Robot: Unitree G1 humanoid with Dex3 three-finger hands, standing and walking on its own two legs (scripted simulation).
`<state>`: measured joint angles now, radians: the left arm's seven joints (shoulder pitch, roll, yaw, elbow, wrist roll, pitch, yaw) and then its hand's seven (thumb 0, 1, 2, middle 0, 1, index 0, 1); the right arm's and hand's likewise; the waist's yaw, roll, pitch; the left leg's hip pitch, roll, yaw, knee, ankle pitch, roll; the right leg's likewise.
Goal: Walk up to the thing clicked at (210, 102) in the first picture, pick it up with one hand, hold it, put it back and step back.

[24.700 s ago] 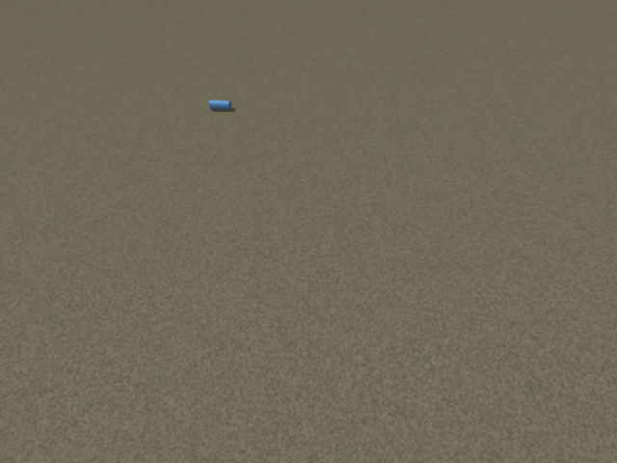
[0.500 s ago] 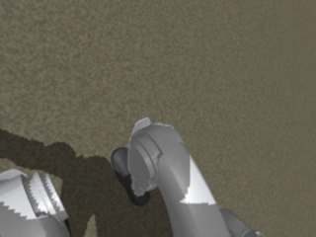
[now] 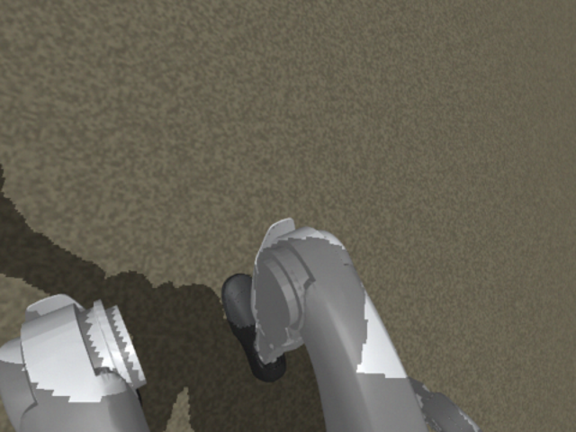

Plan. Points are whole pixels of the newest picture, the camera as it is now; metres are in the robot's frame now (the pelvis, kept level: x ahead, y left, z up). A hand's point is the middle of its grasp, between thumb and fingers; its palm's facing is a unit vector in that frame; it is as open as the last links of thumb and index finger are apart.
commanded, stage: settle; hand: left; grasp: from above
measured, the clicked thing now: out of the picture +0.49 +0.36 -0.28
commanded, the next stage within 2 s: lift in 0.48 s
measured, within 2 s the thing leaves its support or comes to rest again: neither
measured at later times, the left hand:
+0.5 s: hand out of the picture +0.47 +0.35 -0.16, palm faces -0.45 -0.10 -0.89, open 8.0 cm
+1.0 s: hand out of the picture +0.42 +0.34 -0.08, palm faces -0.48 -0.14 -0.86, open 8.1 cm
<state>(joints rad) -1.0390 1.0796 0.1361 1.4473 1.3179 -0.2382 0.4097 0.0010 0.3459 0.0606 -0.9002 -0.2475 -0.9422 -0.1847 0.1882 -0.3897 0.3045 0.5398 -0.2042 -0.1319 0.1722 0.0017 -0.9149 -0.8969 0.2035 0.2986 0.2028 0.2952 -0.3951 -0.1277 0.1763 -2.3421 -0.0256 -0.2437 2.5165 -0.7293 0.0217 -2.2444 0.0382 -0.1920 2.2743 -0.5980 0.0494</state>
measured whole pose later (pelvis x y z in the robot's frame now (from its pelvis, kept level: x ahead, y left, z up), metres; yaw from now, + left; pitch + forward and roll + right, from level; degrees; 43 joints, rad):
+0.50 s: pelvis +0.00 -0.01 +0.02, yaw +5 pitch +34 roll -13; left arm -1.03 0.89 0.04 1.29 1.24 -0.22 0.22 0.00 0.34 0.04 -0.94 -0.19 -0.98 -0.13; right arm 0.16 -0.33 0.18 0.57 -0.12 -0.02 0.14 0.00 -0.91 -0.89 0.20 0.30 0.20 0.29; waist -0.31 -0.02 0.04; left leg -2.32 -0.04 -0.16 2.41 -0.69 0.02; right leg -2.25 0.00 -0.13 2.24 -0.61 0.04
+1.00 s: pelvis -0.01 -0.01 +0.07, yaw +9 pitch +36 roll -10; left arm -0.82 0.77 0.04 1.02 1.11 -0.21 0.05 0.00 0.33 0.12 -0.88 -0.28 -0.91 -0.23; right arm 0.23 -0.31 0.08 0.59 -0.05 0.09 0.07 0.00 -0.92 -0.90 0.20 0.30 0.20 0.30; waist -0.24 0.03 -0.08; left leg -2.21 -0.04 -0.10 2.24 -0.66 0.03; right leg -2.16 -0.01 -0.07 2.11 -0.59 0.04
